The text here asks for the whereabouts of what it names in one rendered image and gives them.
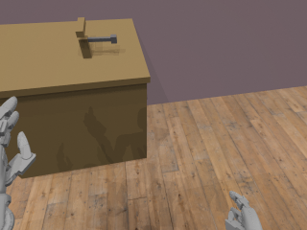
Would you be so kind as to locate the robot right hand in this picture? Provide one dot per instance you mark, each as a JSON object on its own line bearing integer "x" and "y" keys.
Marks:
{"x": 247, "y": 219}

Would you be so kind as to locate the left robot forearm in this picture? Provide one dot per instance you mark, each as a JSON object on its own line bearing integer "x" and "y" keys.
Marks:
{"x": 7, "y": 219}

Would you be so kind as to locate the counter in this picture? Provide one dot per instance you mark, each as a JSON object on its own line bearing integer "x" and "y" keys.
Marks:
{"x": 81, "y": 104}

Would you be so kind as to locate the tap lever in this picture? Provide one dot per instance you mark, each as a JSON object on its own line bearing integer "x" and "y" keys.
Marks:
{"x": 112, "y": 38}

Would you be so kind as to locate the robot left hand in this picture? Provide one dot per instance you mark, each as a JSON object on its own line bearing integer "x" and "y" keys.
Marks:
{"x": 23, "y": 160}

